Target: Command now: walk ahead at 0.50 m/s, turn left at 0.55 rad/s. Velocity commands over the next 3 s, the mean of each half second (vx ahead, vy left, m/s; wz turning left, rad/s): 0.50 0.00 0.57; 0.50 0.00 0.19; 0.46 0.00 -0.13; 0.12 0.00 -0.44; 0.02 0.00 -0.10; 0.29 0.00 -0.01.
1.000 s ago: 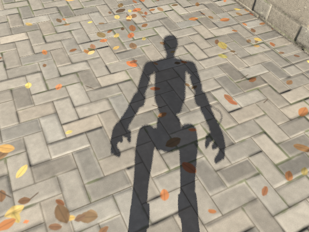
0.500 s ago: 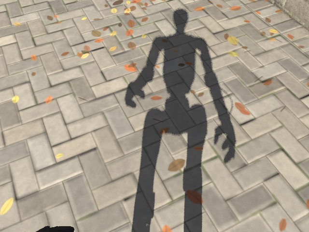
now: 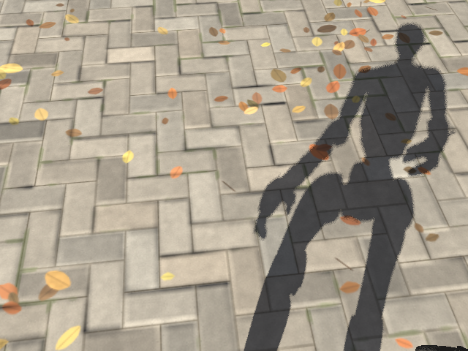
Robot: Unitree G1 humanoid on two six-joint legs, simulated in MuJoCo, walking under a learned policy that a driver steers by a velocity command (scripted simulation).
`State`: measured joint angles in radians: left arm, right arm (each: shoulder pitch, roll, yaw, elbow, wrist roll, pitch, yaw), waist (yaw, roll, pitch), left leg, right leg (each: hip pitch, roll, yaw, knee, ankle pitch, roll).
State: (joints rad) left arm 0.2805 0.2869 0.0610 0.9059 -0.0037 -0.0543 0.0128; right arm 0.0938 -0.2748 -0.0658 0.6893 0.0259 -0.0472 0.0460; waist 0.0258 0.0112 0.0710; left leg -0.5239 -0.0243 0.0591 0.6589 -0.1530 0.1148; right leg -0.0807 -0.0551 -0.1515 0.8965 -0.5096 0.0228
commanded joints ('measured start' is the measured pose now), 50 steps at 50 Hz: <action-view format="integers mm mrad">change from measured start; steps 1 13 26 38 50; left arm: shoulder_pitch -110 -305 12 19 7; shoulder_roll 134 56 117 167 157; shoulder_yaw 11 -6 36 32 4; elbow -167 -236 -185 -103 -131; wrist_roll -45 12 -1 -19 -35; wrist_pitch -94 -54 -62 -47 -59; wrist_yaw -28 -21 -33 -27 -33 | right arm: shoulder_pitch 327 233 259 -12 276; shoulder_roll -206 -179 -163 -38 -167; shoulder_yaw -66 -54 -24 20 -27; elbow -4 -37 -56 -131 -67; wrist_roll -18 -6 6 -12 -16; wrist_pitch -19 -15 -4 -30 -24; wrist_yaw -14 -61 -66 -28 -28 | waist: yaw -159 -80 57 43 -115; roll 100 60 -117 -84 131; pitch -330 -70 -177 -48 -217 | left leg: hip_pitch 884 260 -272 -54 702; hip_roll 340 96 34 102 354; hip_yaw -773 -292 -222 -73 -551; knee -364 -417 661 11 -356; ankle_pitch -128 166 -297 128 -126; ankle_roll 273 109 -102 -116 146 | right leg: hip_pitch -749 -446 222 -64 -721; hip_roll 43 28 -289 -139 -21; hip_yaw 259 189 735 242 217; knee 522 -279 -613 -741 356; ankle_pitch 2 592 7 541 54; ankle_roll -45 44 -244 -221 -55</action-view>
